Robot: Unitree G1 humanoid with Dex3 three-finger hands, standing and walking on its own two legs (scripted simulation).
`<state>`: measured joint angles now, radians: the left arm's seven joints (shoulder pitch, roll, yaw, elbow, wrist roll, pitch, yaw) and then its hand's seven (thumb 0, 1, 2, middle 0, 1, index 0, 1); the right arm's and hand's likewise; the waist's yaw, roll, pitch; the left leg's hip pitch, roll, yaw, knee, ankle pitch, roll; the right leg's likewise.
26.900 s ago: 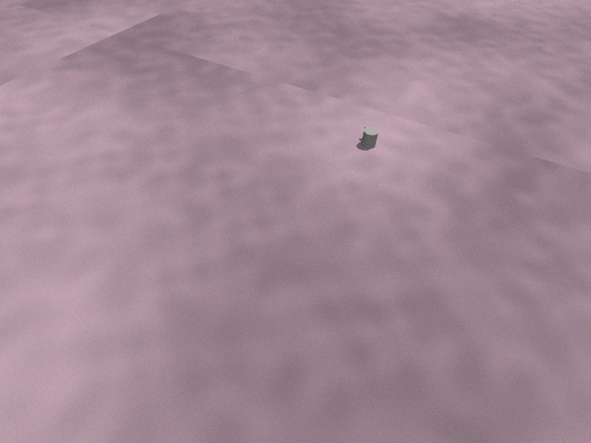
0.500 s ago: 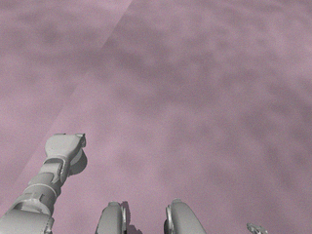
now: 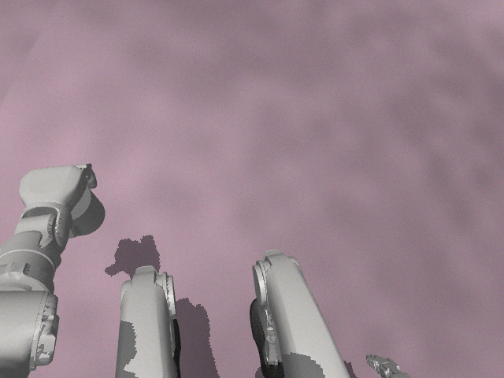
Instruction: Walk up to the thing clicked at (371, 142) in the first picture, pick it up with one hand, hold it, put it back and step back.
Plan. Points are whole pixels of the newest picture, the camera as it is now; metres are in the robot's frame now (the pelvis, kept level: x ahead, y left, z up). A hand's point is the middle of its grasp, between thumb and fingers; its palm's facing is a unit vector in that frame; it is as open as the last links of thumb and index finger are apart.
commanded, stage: crouch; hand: left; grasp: from above
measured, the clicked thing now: (65, 212) +0.42 +0.26 -0.21
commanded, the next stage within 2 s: lower in 0.82 s
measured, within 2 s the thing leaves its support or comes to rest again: rests again in 1.68 s
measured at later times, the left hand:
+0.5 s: hand (84, 203) +0.45 +0.25 -0.26, palm faces -0.47 -0.06 -0.88, open 10.3 cm
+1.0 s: hand (92, 203) +0.46 +0.25 -0.31, palm faces -0.46 -0.05 -0.89, open 10.3 cm
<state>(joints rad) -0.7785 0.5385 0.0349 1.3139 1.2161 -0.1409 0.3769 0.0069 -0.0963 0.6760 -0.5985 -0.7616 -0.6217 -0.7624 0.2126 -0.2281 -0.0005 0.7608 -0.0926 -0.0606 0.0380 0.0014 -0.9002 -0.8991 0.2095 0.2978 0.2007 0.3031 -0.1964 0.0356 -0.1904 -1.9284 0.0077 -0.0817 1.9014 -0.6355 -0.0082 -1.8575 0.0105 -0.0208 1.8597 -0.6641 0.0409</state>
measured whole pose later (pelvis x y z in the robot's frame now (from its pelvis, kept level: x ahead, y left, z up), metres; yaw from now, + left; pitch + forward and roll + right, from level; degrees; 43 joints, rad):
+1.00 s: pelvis -0.01 -0.01 -0.13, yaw -4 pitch +36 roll -7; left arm -0.97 0.74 0.12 1.48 1.27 -0.17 0.42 0.01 -0.11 0.68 -0.62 -0.75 -0.64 -0.75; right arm 0.17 -0.27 0.07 0.76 -0.15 -0.08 0.12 0.00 -0.92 -0.90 0.21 0.30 0.20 0.30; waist -0.27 -0.02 -0.05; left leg -2.28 0.01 -0.15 2.33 -0.68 -0.03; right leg -2.20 0.05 -0.06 2.26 -0.69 0.05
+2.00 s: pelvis -0.01 +0.00 -0.17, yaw -9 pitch +30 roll -11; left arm -1.03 0.90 0.14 1.65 1.27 -0.21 0.53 0.01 -0.12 0.69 -0.64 -0.71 -0.67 -0.71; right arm 0.12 -0.32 0.21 0.71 -0.20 -0.15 0.18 0.00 -0.90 -0.90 0.21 0.30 0.20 0.30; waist -0.34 -0.09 0.10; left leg -2.35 0.02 -0.24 2.51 -0.70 -0.03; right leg -2.25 0.08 -0.13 2.38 -0.68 0.06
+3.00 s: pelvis -0.02 +0.00 -0.17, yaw -10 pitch +29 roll -13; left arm -1.03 0.93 0.10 1.63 1.23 -0.19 0.54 0.00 -0.52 1.05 -0.11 -1.09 -0.10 -1.08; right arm 0.12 -0.32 0.24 0.69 -0.20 -0.19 0.22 0.00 -0.90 -0.90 0.21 0.30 0.20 0.30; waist -0.35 -0.10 0.12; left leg -2.33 0.02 -0.26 2.50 -0.71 -0.03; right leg -2.22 0.08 -0.15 2.35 -0.68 0.06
